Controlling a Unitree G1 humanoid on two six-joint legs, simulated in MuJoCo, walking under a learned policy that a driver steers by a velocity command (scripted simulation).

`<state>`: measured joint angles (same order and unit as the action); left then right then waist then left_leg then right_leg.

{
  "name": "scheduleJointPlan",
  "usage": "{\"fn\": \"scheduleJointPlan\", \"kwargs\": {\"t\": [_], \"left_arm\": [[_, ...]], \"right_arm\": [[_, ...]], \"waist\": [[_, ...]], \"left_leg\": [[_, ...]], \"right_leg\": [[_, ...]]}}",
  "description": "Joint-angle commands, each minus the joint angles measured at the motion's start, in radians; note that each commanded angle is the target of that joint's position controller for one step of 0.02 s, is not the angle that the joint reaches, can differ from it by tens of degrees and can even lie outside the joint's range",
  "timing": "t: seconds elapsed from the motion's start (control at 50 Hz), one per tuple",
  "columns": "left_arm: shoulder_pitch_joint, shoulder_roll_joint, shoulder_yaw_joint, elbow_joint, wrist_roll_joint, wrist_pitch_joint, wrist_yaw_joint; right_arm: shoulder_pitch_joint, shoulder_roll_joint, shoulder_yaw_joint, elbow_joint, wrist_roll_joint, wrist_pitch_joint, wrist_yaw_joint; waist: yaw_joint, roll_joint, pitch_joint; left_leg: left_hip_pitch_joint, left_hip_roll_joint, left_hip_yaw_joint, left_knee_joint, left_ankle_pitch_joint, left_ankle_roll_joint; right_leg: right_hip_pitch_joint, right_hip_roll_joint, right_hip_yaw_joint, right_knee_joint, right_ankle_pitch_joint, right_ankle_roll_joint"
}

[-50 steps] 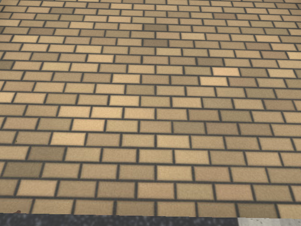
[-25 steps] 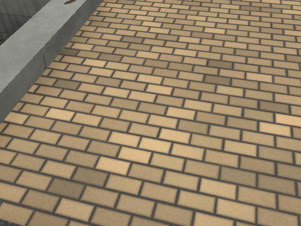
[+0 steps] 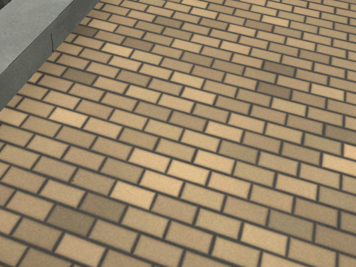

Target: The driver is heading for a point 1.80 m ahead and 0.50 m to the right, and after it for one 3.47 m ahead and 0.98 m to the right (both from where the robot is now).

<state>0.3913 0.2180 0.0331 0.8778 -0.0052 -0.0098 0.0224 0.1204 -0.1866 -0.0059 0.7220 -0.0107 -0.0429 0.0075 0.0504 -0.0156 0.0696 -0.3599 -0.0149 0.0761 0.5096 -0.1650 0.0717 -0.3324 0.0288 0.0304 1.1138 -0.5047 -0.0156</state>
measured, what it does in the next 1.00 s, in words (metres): steps on the spot, turning right: right foot, then left foot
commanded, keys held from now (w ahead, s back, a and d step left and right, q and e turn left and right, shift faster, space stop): e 0.62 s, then no key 0.38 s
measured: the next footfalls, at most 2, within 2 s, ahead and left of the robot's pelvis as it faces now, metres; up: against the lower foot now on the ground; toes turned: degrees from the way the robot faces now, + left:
right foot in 0.42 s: -0.01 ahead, -0.12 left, +0.00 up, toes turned -18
left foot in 0.88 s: +0.06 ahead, +0.06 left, +0.00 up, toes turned -26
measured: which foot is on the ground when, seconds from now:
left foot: down 0.00-0.40, up 0.42-0.86, down 0.88-1.00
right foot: up 0.00-0.40, down 0.42-1.00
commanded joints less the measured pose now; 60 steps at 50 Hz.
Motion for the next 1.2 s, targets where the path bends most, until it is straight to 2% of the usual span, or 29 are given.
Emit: {"fn": "scheduleJointPlan", "kwargs": {"t": [0.02, 0.08, 0.18, 0.26, 0.34, 0.36, 0.38, 0.4, 0.42, 0.44, 0.46, 0.5, 0.54, 0.58, 0.62, 0.7, 0.72, 0.8, 0.84, 0.86, 0.88, 0.9, 0.92, 0.94, 0.96, 1.0, 1.04, 1.1, 1.2], "left_arm": [[0.075, 0.112, 0.042, -0.04, 0.018, 0.038, -0.002], [0.046, 0.096, 0.049, -0.061, 0.015, 0.074, -0.018], [-0.053, 0.109, 0.046, -0.121, 0.026, 0.114, -0.03], [-0.143, 0.106, 0.033, -0.176, 0.024, 0.125, -0.043], [-0.149, 0.113, 0.027, -0.209, 0.013, 0.123, -0.049], [-0.148, 0.123, 0.034, -0.217, -0.001, 0.119, -0.056], [-0.111, 0.117, 0.033, -0.204, 0.0, 0.113, -0.06], [-0.068, 0.125, 0.037, -0.188, 0.009, 0.102, -0.058], [-0.066, 0.217, 0.055, -0.196, 0.027, 0.088, -0.047], [-0.047, 0.346, 0.086, -0.215, 0.014, 0.077, -0.043], [-0.007, 0.355, 0.099, -0.2, 0.021, 0.068, -0.034], [-0.15, 0.245, 0.067, -0.226, 0.01, 0.062, -0.026], [-0.21, 0.198, 0.055, -0.252, 0.003, 0.056, -0.013], [-0.179, 0.202, 0.06, -0.251, -0.001, 0.051, -0.022], [-0.144, 0.213, 0.064, -0.249, -0.005, 0.048, -0.027], [-0.123, 0.208, 0.062, -0.252, 0.009, 0.052, -0.036], [-0.136, 0.211, 0.063, -0.257, 0.014, 0.055, -0.039], [-0.17, 0.214, 0.054, -0.261, 0.015, 0.062, -0.045], [-0.204, 0.211, 0.047, -0.26, 0.003, 0.062, -0.037], [-0.225, 0.189, 0.035, -0.262, -0.005, 0.059, -0.03], [-0.2, 0.134, 0.017, -0.262, -0.005, 0.052, -0.028], [-0.146, 0.105, 0.009, -0.255, -0.006, 0.049, -0.028], [-0.164, 0.152, 0.017, -0.238, 0.015, 0.06, -0.025], [-0.177, 0.151, 0.015, -0.231, 0.013, 0.062, -0.029], [-0.195, 0.136, 0.011, -0.221, 0.011, 0.061, -0.034], [-0.203, 0.13, 0.005, -0.21, 0.017, 0.056, -0.042], [-0.224, 0.139, 0.001, -0.201, 0.023, 0.05, -0.043], [-0.229, 0.131, -0.001, -0.163, 0.014, 0.045, -0.039], [-0.227, 0.122, -0.005, -0.112, 0.012, 0.033, -0.024]], "right_arm": [[0.101, -0.112, -0.033, -0.022, 0.002, -0.006, -0.018], [0.074, -0.12, -0.034, -0.023, -0.007, -0.009, -0.034], [0.056, -0.143, -0.041, -0.017, -0.018, 0.022, -0.046], [0.06, -0.173, -0.052, -0.009, -0.021, 0.046, -0.039], [0.069, -0.213, -0.066, -0.002, -0.023, 0.071, -0.024], [0.064, -0.223, -0.068, -0.009, -0.015, 0.078, -0.019], [0.06, -0.238, -0.076, -0.007, -0.006, 0.086, -0.014], [0.081, -0.24, -0.082, 0.006, 0.0, 0.094, -0.009], [0.129, -0.181, -0.073, -0.001, 0.0, 0.099, -0.002], [0.058, -0.151, -0.059, -0.059, 0.001, 0.1, -0.022], [0.0, -0.167, -0.054, -0.072, -0.005, 0.103, -0.028], [0.007, -0.192, -0.066, -0.048, 0.013, 0.092, -0.022], [0.042, -0.218, -0.074, -0.03, -0.014, 0.092, -0.018], [0.059, -0.205, -0.072, -0.033, -0.015, 0.098, -0.01], [0.035, -0.205, -0.073, -0.05, 0.001, 0.106, -0.009], [0.025, -0.169, -0.051, -0.068, -0.002, 0.117, -0.009], [0.03, -0.163, -0.044, -0.069, -0.007, 0.115, -0.01], [0.042, -0.172, -0.038, -0.086, 0.008, 0.106, -0.016], [0.097, -0.166, -0.035, -0.069, 0.01, 0.088, -0.024], [0.132, -0.147, -0.026, -0.059, 0.001, 0.076, -0.03], [0.123, -0.188, -0.025, -0.071, -0.019, 0.062, -0.037], [0.035, -0.25, -0.029, -0.103, -0.014, 0.052, -0.035], [0.043, -0.219, -0.023, -0.09, -0.003, 0.048, -0.025], [0.018, -0.172, -0.005, -0.089, 0.0, 0.042, -0.017], [-0.003, -0.161, 0.001, -0.087, 0.001, 0.04, -0.014], [-0.001, -0.181, -0.001, -0.077, 0.0, 0.04, -0.021], [0.033, -0.185, -0.001, -0.067, 0.006, 0.042, -0.016], [0.029, -0.167, 0.003, -0.061, 0.006, 0.047, -0.012], [0.043, -0.164, 0.004, -0.031, 0.004, 0.037, -0.011]], "waist": [[-0.028, 0.122, -0.135], [0.0, 0.105, -0.15], [-0.014, 0.135, -0.136], [-0.049, 0.144, -0.104], [-0.069, 0.155, -0.123], [-0.06, 0.159, -0.116], [-0.043, 0.132, -0.12], [-0.018, 0.051, -0.1], [-0.039, -0.205, -0.059], [-0.023, -0.234, 0.015], [0.019, -0.203, -0.025], [-0.057, -0.106, -0.02], [-0.064, -0.106, -0.088], [-0.063, -0.057, -0.145], [-0.042, -0.067, -0.13], [-0.012, -0.115, -0.127], [-0.012, -0.11, -0.138], [-0.014, -0.124, -0.11], [-0.05, -0.098, -0.118], [-0.076, -0.074, -0.125], [-0.052, 0.04, -0.14], [0.003, 0.171, -0.109], [-0.028, 0.177, -0.104], [-0.018, 0.161, -0.087], [-0.017, 0.159, -0.078], [-0.018, 0.184, -0.099], [-0.036, 0.13, -0.107], [-0.045, 0.042, -0.055], [-0.051, 0.009, -0.093]], "left_leg": [[0.202, 0.3, -0.17, -0.186, 0.753, 0.16], [0.161, 0.302, -0.109, -0.208, 0.699, 0.176], [0.087, 0.304, -0.041, -0.227, 0.363, 0.174], [0.092, 0.313, -0.03, -0.218, 0.156, 0.163], [0.121, 0.347, -0.033, -0.146, 0.191, 0.155], [0.152, 0.36, -0.047, -0.138, 0.152, 0.136], [0.134, 0.347, -0.026, -0.09, 0.133, 0.1], [0.069, 0.313, 0.027, 0.024, 0.074, 0.033], [-0.137, 0.182, 0.116, 0.284, -0.226, -0.063], [-0.333, 0.007, 0.044, 0.411, -0.492, -0.122], [-0.299, 0.032, -0.066, 0.532, -0.479, -0.125], [-0.252, 0.05, -0.098, 0.548, -0.264, -0.124], [-0.232, 0.027, -0.078, 0.599, -0.185, -0.132], [-0.212, 0.013, -0.081, 0.616, -0.182, -0.137], [-0.25, 0.017, -0.098, 0.506, -0.196, -0.132], [-0.15, 0.005, -0.077, 0.365, -0.217, -0.115], [-0.093, -0.002, -0.07, 0.375, -0.212, -0.107], [0.02, -0.018, -0.064, 0.188, -0.277, -0.078], [0.119, -0.006, -0.081, -0.033, -0.169, -0.051], [0.24, 0.022, -0.103, -0.194, -0.026, -0.037], [0.331, 0.17, -0.252, -0.27, 0.003, -0.009], [0.321, 0.314, -0.439, -0.28, 0.213, 0.066], [0.214, 0.347, -0.435, -0.255, 0.28, 0.148], [0.198, 0.302, -0.385, -0.258, 0.264, 0.141], [0.181, 0.245, -0.326, -0.252, 0.211, 0.101], [0.18, 0.165, -0.248, -0.225, 0.186, 0.037], [0.176, 0.141, -0.239, -0.229, 0.082, 0.009], [0.181, 0.118, -0.215, -0.242, -0.032, -0.002], [0.242, 0.107, -0.188, -0.213, 0.063, -0.004]], "right_leg": [[-0.095, -0.05, 0.017, 0.062, 0.079, 0.014], [-0.102, -0.037, -0.004, 0.068, 0.118, 0.021], [-0.113, -0.048, -0.039, 0.05, 0.202, 0.025], [-0.077, -0.058, -0.068, -0.116, 0.142, 0.02], [0.007, -0.042, -0.109, -0.26, 0.009, 0.001], [0.011, -0.052, -0.094, -0.388, -0.022, -0.013], [0.088, -0.032, -0.123, -0.516, 0.061, -0.029], [0.169, -0.034, -0.066, -0.712, 0.184, -0.05], [0.24, -0.257, 0.293, -0.876, 0.321, -0.11], [0.195, -0.428, 0.511, -0.835, 0.787, -0.259], [0.169, -0.418, 0.477, -0.83, 0.848, -0.326], [0.152, -0.269, 0.298, -0.826, 0.718, -0.249], [0.215, -0.205, 0.232, -0.784, 0.877, -0.224], [0.256, -0.195, 0.223, -0.756, 0.929, -0.219], [0.313, -0.19, 0.263, -0.762, 0.823, -0.217], [0.275, -0.192, 0.285, -0.764, 0.733, -0.221], [0.233, -0.197, 0.291, -0.762, 0.758, -0.223], [0.176, -0.189, 0.33, -0.745, 0.709, -0.207], [0.165, -0.187, 0.368, -0.72, 0.658, -0.178], [0.102, -0.162, 0.362, -0.705, 0.571, -0.132], [0.029, -0.101, 0.304, -0.628, 0.41, -0.072], [-0.055, 0.047, 0.179, -0.579, 0.151, -0.034], [0.028, 0.034, 0.131, -0.556, 0.032, -0.021], [0.063, 0.017, 0.128, -0.576, 0.074, -0.015], [0.101, 0.013, 0.122, -0.638, 0.158, -0.012], [0.183, 0.009, 0.118, -0.725, 0.337, -0.008], [0.204, -0.021, 0.144, -0.761, 0.381, -0.005], [0.151, -0.039, 0.16, -0.777, 0.391, -0.011], [0.163, -0.057, 0.171, -0.806, 0.443, -0.014]]}}
Keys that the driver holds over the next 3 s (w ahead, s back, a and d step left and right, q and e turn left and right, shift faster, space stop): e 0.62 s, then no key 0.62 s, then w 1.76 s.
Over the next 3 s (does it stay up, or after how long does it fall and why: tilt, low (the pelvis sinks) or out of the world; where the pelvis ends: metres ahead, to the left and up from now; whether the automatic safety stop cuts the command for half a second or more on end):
stays up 0.80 -0.29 -0.19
